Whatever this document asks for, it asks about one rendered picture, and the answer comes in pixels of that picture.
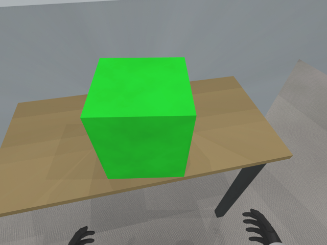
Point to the right robot hand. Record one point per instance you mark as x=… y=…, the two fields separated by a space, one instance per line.
x=265 y=229

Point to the carton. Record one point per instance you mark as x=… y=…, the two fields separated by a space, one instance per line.
x=140 y=115

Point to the table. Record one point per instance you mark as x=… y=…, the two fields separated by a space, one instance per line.
x=47 y=158

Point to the left robot hand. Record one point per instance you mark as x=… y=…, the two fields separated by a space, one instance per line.
x=81 y=233

